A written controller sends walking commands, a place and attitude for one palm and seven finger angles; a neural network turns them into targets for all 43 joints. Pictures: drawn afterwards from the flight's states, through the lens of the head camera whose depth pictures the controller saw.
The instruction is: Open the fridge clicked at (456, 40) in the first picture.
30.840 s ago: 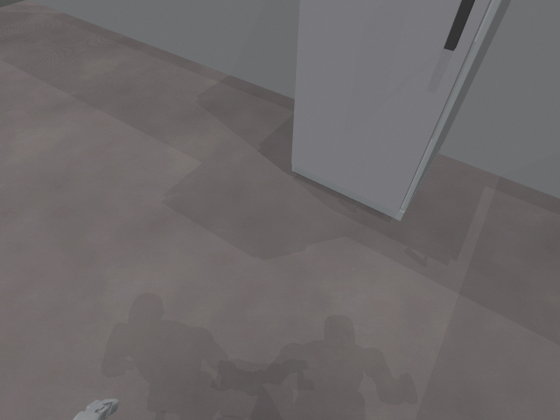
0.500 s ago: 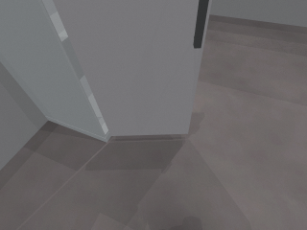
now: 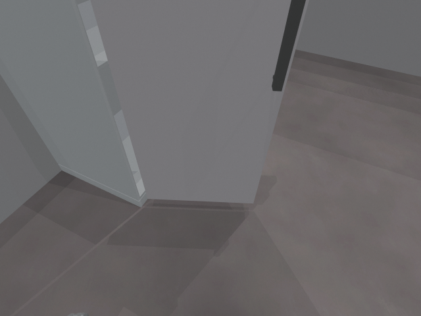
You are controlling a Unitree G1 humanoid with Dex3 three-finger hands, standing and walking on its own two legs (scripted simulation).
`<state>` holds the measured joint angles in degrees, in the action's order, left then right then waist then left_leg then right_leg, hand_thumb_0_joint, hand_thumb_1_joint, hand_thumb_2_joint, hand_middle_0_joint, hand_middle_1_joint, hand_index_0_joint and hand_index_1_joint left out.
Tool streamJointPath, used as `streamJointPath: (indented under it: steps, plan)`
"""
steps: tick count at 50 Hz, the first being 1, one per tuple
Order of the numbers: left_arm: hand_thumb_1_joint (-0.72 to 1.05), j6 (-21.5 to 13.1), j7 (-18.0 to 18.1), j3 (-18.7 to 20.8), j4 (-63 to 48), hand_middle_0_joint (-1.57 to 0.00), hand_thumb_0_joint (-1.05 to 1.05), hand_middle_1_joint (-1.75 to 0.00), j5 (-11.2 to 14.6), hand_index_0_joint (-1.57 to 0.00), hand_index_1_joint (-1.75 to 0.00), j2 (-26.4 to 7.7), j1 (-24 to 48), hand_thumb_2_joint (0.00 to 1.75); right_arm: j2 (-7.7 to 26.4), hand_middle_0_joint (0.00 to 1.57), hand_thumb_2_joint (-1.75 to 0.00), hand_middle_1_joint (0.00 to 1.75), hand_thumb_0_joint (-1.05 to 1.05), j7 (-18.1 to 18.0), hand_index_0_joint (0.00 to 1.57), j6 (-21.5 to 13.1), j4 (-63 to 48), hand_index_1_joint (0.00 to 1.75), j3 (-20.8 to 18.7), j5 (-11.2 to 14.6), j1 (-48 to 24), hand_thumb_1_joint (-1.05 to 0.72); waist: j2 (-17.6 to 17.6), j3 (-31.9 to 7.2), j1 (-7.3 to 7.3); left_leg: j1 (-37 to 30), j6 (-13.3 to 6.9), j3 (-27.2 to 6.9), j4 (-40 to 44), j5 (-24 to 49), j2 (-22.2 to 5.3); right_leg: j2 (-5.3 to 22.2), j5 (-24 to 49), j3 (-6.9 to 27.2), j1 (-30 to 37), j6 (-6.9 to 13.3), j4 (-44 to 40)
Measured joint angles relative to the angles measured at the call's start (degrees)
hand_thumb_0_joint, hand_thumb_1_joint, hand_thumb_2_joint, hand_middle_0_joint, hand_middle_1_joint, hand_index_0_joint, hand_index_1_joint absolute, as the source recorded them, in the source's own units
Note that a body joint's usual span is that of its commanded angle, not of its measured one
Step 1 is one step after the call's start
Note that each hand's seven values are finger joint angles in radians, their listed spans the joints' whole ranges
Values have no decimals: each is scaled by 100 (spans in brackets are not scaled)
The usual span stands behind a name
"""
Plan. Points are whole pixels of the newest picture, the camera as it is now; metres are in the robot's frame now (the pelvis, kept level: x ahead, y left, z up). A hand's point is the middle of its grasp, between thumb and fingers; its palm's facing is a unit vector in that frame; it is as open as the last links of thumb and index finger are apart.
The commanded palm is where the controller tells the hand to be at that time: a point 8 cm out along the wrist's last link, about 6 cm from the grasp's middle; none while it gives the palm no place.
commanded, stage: let the arm hang, fingers relaxed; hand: right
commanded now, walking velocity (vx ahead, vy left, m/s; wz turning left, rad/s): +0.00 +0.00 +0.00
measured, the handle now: (293, 8) +0.76 -0.15 +0.27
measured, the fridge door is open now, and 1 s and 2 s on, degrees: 67 67 67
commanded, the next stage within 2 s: look to check the result in 0.10 s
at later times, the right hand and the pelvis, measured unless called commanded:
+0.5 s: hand out of the picture +0.09 -0.23 -0.16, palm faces -0.05 +0.94 -0.33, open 7.3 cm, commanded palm none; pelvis +0.03 +0.02 +0.00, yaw +0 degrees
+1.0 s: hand out of the picture +0.11 -0.20 -0.16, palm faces -0.04 +0.95 -0.32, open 7.3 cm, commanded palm none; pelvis +0.03 +0.03 +0.00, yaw +1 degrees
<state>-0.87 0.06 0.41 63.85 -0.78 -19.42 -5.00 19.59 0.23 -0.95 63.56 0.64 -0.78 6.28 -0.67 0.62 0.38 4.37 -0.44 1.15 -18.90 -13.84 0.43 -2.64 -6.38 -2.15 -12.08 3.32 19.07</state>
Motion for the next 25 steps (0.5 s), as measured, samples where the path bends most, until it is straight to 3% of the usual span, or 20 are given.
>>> streamJointPath:
  steps: [12, 25]
  plan:
    - [91, -7, 35, -31, 83, -20, 1, -30, 16, -20, -30, -32, -46, 90, -89, 20, -89, 29, 0, -6, 21, 10, 13, 30, 8, 20, -71, -91, 137, 128, 68, -218, -52, -20, 212, -19, 39, 35, -103, -2, 163, -66, -71]
    - [91, 32, 68, -50, 135, -20, 1, -30, 26, -20, -30, 110, -84, 90, -95, 20, -89, 29, 1, -52, 21, 46, 122, 30, -27, 30, 86, -91, 86, 222, 31, -340, -115, -28, 295, -71, 85, 78, -209, 4, 244, -132, -58]
